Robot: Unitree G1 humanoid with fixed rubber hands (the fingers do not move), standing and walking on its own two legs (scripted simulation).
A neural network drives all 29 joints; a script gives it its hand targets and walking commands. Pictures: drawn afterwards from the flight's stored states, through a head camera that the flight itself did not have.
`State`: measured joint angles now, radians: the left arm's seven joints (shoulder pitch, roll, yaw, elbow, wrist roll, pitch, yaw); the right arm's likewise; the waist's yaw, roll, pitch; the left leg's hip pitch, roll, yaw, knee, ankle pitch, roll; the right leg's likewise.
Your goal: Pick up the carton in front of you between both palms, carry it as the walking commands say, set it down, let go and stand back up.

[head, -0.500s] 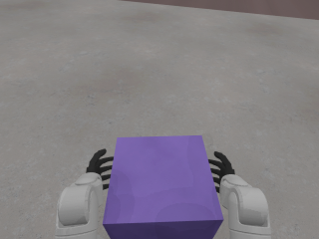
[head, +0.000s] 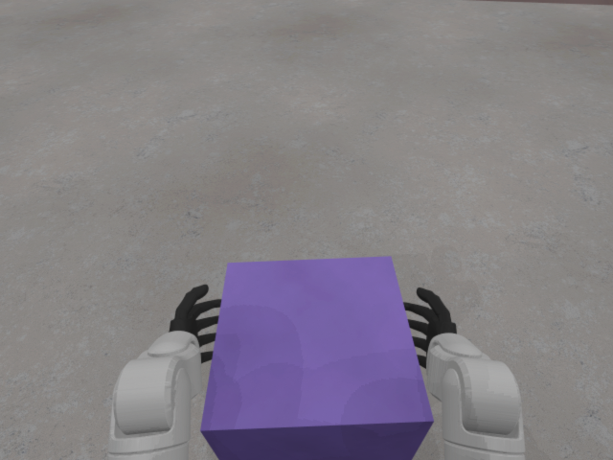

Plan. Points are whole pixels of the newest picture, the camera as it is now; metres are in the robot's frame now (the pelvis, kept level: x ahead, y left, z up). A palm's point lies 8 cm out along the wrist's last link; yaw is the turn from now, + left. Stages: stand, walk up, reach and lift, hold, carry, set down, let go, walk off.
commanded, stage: carry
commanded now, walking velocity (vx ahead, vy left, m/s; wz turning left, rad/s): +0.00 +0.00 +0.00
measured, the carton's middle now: (314, 378) +0.26 +0.00 -0.02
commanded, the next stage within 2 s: hold in 1.88 s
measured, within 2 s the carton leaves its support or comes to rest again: neither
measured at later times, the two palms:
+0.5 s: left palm (204, 216) +0.47 +0.16 +0.08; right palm (402, 221) +0.46 -0.14 +0.08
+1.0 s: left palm (218, 237) +0.45 +0.14 +0.06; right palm (416, 247) +0.43 -0.16 +0.05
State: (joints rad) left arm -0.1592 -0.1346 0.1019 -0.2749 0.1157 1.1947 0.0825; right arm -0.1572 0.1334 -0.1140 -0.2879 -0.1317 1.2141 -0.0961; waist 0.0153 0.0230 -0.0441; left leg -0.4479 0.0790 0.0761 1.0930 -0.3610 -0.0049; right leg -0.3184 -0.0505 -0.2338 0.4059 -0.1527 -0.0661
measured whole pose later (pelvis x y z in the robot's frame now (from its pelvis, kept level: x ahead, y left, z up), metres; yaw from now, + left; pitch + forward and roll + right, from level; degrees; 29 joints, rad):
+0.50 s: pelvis +0.20 +0.03 -0.01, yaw -3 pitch +4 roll +1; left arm -0.19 -0.14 0.12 -0.33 0.13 1.22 0.08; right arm -0.18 0.14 -0.11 -0.29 -0.12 1.20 -0.09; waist 0.00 -0.04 -0.10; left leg -0.36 0.03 0.23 0.50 -0.20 0.06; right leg -0.12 -0.08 -0.11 0.47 -0.41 0.04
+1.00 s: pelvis +0.18 +0.01 -0.01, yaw -4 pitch +2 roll +1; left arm -0.10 -0.13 0.08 -0.21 0.16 1.10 0.06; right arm -0.10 0.13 -0.08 -0.19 -0.16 1.10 -0.07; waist 0.00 -0.01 -0.12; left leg -0.37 0.07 0.22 0.56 -0.22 0.03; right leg -0.12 -0.05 -0.12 0.52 -0.43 0.01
